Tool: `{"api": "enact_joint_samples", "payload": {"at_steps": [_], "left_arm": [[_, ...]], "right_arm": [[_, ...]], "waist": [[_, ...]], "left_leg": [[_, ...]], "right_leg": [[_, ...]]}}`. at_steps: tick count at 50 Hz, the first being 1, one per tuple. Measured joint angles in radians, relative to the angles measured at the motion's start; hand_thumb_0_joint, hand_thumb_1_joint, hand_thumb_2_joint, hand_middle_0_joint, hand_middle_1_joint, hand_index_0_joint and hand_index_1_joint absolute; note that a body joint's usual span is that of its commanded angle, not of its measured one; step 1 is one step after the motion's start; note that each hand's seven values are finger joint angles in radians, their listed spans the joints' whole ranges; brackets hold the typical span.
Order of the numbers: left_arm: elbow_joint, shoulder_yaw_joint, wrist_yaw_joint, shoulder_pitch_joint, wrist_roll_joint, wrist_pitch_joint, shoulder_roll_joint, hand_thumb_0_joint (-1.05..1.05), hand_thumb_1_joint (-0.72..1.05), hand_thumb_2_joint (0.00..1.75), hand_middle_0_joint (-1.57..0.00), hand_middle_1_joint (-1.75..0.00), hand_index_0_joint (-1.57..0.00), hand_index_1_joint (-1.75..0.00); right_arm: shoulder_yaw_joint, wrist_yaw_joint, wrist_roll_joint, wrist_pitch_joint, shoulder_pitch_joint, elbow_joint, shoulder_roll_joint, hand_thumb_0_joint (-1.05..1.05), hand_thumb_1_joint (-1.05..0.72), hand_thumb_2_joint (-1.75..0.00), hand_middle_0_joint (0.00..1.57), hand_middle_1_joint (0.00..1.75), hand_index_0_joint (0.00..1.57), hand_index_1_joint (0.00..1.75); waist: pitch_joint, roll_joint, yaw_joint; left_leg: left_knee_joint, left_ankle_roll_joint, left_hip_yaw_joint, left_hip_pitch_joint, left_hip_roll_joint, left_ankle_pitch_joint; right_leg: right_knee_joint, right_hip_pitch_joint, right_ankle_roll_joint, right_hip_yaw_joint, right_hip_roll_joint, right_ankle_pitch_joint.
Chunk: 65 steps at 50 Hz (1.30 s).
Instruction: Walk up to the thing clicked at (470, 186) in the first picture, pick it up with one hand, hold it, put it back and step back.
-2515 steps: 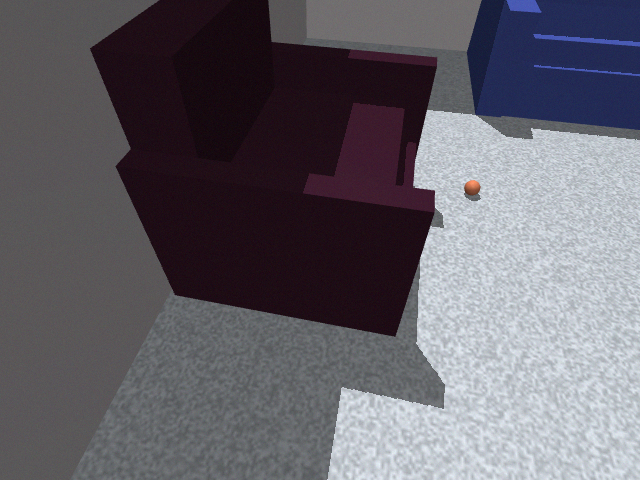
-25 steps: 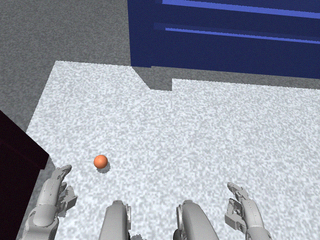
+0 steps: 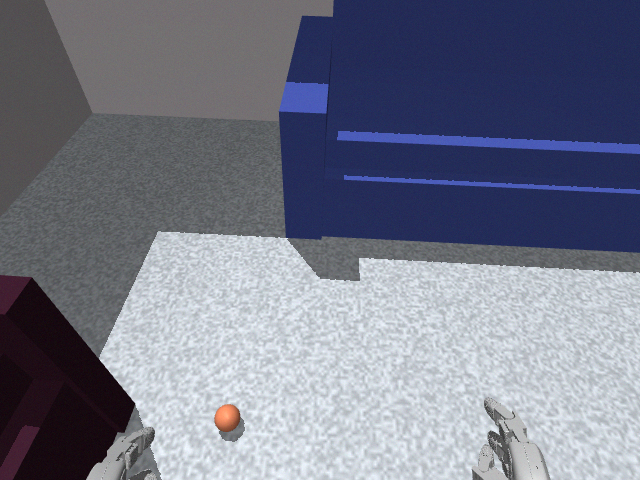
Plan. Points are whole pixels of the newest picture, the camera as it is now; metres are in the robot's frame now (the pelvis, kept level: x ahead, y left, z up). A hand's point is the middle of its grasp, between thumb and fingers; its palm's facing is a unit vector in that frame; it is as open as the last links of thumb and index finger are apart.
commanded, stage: home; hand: left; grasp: from above
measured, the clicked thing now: (227, 417) +0.48 +0.23 -0.68
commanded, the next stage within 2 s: stand in 1.90 s
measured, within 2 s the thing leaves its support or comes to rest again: neither
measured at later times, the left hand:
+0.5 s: hand out of the picture +0.15 +0.17 -0.05, palm faces +0.04 -0.98 -0.20, open 7.4 cm
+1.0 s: hand out of the picture +0.15 +0.17 -0.04, palm faces +0.04 -0.98 -0.20, open 7.4 cm
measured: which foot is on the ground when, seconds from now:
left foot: down 0.00-1.00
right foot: down 0.00-1.00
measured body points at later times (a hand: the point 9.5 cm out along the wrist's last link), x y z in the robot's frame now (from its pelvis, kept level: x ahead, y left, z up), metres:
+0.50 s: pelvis -0.01 -0.01 +0.00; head +0.01 +0.00 +0.45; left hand +0.15 +0.22 -0.03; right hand +0.15 -0.25 -0.07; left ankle +0.02 +0.12 -0.68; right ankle -0.01 -0.15 -0.68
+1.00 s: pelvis -0.01 -0.01 +0.00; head +0.00 +0.00 +0.45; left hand +0.15 +0.22 -0.03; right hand +0.15 -0.25 -0.06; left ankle +0.02 +0.12 -0.68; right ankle -0.01 -0.15 -0.68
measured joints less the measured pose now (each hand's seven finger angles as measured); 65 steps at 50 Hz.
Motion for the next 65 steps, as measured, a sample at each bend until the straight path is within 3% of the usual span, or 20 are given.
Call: {"api": "enact_joint_samples", "payload": {"at_steps": [11,65], "left_arm": [[0.030,-0.001,-0.018,-0.022,0.014,-0.012,-0.001,0.01,0.91,0.90,-0.20,-0.30,-0.20,-0.30],[0.019,-0.007,-0.013,-0.020,0.010,-0.012,0.013,0.01,0.91,0.90,-0.20,-0.30,-0.20,-0.29]], "right_arm": [[0.003,0.005,-0.013,-0.033,-0.032,0.014,0.001,0.02,-0.90,-0.90,0.20,0.30,0.21,0.30],[-0.003,0.000,-0.010,-0.036,-0.005,0.033,-0.003,0.02,-0.90,-0.90,0.20,0.30,0.21,0.30]], "waist": [[0.028,-0.012,0.016],[0.031,-0.010,0.011]], "left_leg": [[-0.001,-0.006,-0.007,0.013,-0.004,0.007],[0.001,-0.010,0.000,0.016,0.002,0.008]], "right_leg": [[0.008,0.012,-0.005,-0.007,-0.003,-0.002],[0.020,0.005,-0.010,0.003,0.003,-0.001]]}}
